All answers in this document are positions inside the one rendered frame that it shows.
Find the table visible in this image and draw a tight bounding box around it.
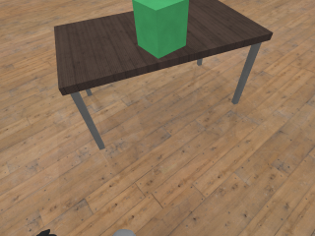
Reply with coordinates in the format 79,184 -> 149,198
54,0 -> 273,149

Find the carton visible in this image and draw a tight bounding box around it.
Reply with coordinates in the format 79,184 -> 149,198
132,0 -> 189,59

